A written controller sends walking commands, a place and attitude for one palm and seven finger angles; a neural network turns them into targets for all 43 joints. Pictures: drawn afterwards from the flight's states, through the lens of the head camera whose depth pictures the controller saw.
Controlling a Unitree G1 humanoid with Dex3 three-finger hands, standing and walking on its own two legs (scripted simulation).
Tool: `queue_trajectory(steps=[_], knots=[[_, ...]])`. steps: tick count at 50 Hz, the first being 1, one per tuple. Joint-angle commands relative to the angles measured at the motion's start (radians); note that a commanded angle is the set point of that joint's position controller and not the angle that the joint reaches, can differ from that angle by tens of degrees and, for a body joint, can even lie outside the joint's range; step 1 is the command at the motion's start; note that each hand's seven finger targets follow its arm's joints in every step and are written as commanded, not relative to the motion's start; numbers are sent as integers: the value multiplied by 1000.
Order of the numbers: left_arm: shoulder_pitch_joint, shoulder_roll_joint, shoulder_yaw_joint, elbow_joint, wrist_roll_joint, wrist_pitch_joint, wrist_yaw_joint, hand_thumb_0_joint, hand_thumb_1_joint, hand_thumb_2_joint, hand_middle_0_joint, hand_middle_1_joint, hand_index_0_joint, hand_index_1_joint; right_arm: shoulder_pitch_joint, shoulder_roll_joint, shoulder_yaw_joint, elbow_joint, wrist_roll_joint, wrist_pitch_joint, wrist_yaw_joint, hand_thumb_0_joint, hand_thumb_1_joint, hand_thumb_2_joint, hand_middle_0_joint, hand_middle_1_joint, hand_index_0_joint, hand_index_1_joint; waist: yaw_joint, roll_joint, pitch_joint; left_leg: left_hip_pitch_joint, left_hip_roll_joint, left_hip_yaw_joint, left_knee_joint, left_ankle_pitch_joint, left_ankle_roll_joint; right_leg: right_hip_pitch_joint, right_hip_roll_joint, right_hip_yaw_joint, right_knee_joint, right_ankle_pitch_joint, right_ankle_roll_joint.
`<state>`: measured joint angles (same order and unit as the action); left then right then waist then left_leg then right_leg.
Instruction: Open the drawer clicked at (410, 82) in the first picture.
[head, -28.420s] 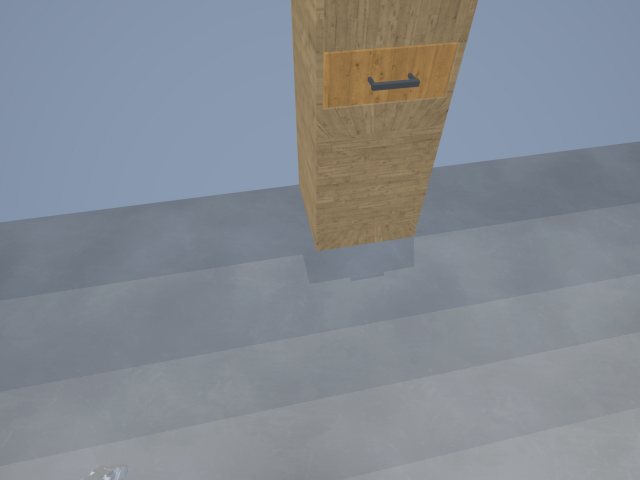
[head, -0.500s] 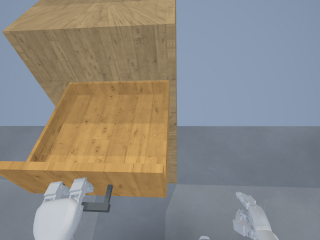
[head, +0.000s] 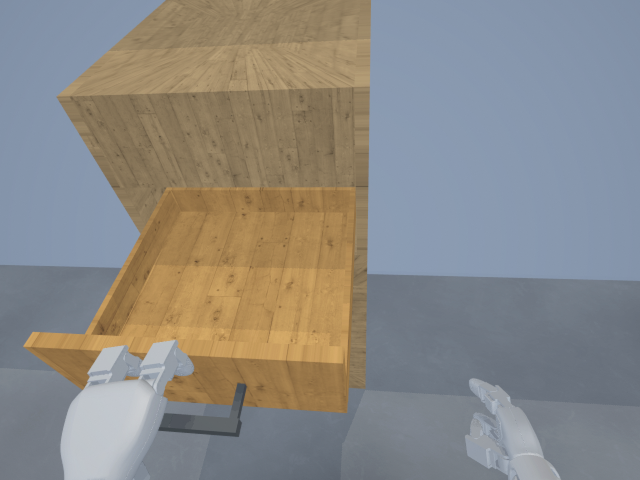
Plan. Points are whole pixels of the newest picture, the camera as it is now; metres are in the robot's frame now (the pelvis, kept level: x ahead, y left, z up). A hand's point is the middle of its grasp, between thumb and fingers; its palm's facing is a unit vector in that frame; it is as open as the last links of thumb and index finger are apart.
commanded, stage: lift the hand off the handle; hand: left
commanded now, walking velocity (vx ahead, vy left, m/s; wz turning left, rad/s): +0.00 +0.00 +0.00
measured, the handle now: (188, 406) +0.19 +0.21 -0.01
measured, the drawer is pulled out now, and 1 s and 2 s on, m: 0.29 0.29 0.29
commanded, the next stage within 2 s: draw the hand back to the body in 0.62 s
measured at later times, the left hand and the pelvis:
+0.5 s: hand (133, 376) +0.17 +0.21 +0.13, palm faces +0.14 -0.13 -0.98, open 13.8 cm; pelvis +0.00 +0.00 +0.02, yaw +0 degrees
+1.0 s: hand (106, 374) +0.17 +0.23 +0.15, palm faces +0.13 -0.09 -0.99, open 13.8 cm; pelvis +0.00 +0.00 +0.03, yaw +0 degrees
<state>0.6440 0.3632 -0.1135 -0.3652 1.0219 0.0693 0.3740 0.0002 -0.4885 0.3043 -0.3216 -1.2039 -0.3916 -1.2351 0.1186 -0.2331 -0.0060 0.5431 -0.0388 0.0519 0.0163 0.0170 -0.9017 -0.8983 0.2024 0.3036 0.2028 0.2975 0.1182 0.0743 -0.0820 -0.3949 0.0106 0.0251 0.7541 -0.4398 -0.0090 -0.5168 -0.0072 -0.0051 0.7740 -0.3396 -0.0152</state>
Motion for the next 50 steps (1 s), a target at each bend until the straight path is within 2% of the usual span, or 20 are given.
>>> queue_trajectory(steps=[1,8,10,14,17,20,22,24,30,31,35,36,39,40,43,44,45,47,49,50], knots=[[-84,116,92,-291,-7,7,27,0,-500,300,-300,-1200,-300,-1200,-149,-92,-28,-168,9,-43,0,0,-900,-900,200,300,200,300,-14,-52,-104,31,-12,-13,-139,268,23,151,16,23,-172,123,-16],[-77,152,114,-335,-12,25,-19,0,-500,300,-300,-1200,-300,-1200,-157,-96,-16,-176,18,-42,0,0,-900,-900,200,300,200,300,4,-72,-80,58,-2,-6,-187,295,25,214,14,18,-215,155,-7],[-36,117,81,-338,-13,47,-42,0,-500,300,-300,-1200,-300,-1200,-159,-87,-5,-184,26,-42,12,0,-900,-900,200,300,200,300,12,-61,-79,67,1,-5,-200,318,26,238,9,6,-213,159,-8],[-60,157,115,-358,-41,90,-93,0,-500,300,-300,-1200,-300,-1200,-207,-101,0,-187,49,-22,9,0,-900,-900,200,300,200,300,13,-40,-47,73,11,1,-255,312,25,307,16,9,-252,192,-2],[-111,145,82,-383,-48,100,-134,0,-500,300,-300,-1200,-300,-1200,-197,-100,4,-185,46,-10,8,0,-900,-900,200,300,200,300,9,-56,-35,91,7,11,-277,307,32,321,12,-9,-273,180,7],[-122,161,95,-411,-51,102,-158,0,-500,300,-300,-1200,-300,-1200,-190,-96,15,-196,50,-10,6,0,-900,-900,200,300,200,300,18,-54,-67,121,9,13,-287,334,37,360,6,-9,-287,188,8],[-139,180,112,-415,-62,99,-170,0,-500,300,-300,-1200,-300,-1200,-202,-106,12,-190,50,-4,4,0,-900,-900,200,300,200,300,16,-52,-36,128,10,15,-304,337,34,368,9,-9,-304,207,10],[-137,226,168,-439,-71,104,-172,0,-500,300,-300,-1200,-300,-1200,-231,-114,13,-196,61,-2,1,0,-900,-900,200,300,200,300,18,-30,-51,137,17,9,-308,350,29,400,12,13,-315,232,8],[-100,173,129,-405,-93,113,-221,0,-500,300,-300,-1200,-300,-1200,-207,-106,19,-186,63,8,15,0,-900,-900,200,300,200,300,11,-69,-10,148,10,28,-332,357,32,401,4,-12,-337,224,17],[-138,214,161,-410,-104,108,-221,0,-500,300,-300,-1200,-300,-1200,-220,-118,10,-175,66,16,10,0,-900,-900,200,300,200,300,1,-57,-2,151,14,27,-339,343,29,402,7,2,-350,224,18],[-128,187,131,-422,-86,85,-223,0,-500,300,-300,-1200,-300,-1200,-206,-109,23,-197,56,7,7,0,-900,-900,200,300,200,300,15,-71,-26,167,4,32,-329,346,35,402,-1,-9,-354,198,18],[-162,223,165,-408,-94,77,-219,0,-500,300,-300,-1200,-300,-1200,-215,-120,10,-178,59,13,1,0,-900,-900,200,300,200,300,2,-54,5,162,11,31,-338,320,29,382,5,7,-372,175,17],[-211,248,198,-423,-78,64,-199,0,-500,300,-300,-1200,-300,-1200,-230,-120,9,-181,53,2,-12,0,-900,-900,200,300,200,300,12,-33,-14,177,7,23,-332,301,30,378,8,26,-385,151,12],[-200,209,168,-400,-69,55,-199,0,-500,300,-300,-1200,-300,-1200,-202,-105,20,-180,46,-6,-10,0,-900,-900,200,300,200,300,20,-52,-35,185,-4,28,-327,323,35,385,-4,1,-375,151,12],[-206,251,216,-374,-82,51,-193,0,-500,300,-300,-1200,-300,-1200,-214,-116,4,-158,49,-7,-16,0,-900,-900,200,300,200,300,15,-55,-16,177,-4,22,-342,322,28,390,3,15,-382,180,12],[-208,263,233,-403,-85,61,-193,0,-500,300,-300,-1200,-300,-1200,-240,-125,5,-168,54,-8,-17,0,-900,-900,200,300,200,300,18,-7,-41,184,0,13,-347,323,27,411,9,32,-381,191,7],[-175,237,215,-392,-85,62,-196,0,-500,300,-300,-1200,-300,-1200,-207,-107,12,-171,51,-12,-14,0,-900,-900,200,300,200,300,25,-46,-69,185,-8,24,-341,349,31,432,-5,1,-366,205,12],[-141,256,241,-363,-107,66,-207,0,-500,300,-300,-1200,-300,-1200,-215,-117,6,-159,52,-6,-18,0,-900,-900,200,300,200,300,20,-70,-21,168,-7,25,-349,342,28,421,0,4,-374,218,17],[-128,253,242,-383,-127,79,-220,0,-500,300,-300,-1200,-300,-1200,-243,-124,7,-169,62,-5,-18,0,-900,-900,200,300,200,300,12,-38,-2,169,1,14,-355,332,25,411,6,15,-383,215,14],[-119,241,232,-373,-126,76,-228,0,-500,300,-300,-1200,-300,-1200,-207,-117,14,-167,57,-5,-16,0,-900,-900,200,300,200,300,13,-71,-14,165,-5,24,-355,337,30,416,-3,-9,-373,203,18]])
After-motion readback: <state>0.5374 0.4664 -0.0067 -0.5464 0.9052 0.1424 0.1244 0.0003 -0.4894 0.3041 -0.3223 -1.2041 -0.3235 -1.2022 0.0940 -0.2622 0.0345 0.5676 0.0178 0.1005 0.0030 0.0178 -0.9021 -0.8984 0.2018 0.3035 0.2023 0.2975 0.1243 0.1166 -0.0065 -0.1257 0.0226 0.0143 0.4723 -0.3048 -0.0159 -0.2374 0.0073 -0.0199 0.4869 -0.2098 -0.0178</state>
